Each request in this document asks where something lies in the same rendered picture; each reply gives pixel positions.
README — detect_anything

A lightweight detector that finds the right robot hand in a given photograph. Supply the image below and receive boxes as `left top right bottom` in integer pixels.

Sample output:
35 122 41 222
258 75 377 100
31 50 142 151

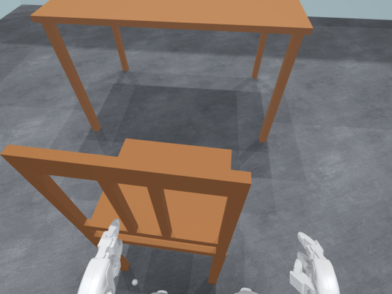
290 232 340 294

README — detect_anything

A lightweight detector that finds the table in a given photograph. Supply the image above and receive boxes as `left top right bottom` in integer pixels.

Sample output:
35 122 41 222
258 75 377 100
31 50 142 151
30 0 313 143

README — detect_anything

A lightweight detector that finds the left robot hand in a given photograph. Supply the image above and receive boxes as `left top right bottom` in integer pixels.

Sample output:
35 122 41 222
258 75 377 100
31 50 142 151
77 218 123 294

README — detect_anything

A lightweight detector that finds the chair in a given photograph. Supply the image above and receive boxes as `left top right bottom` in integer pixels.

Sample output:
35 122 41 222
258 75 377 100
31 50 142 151
0 138 251 285

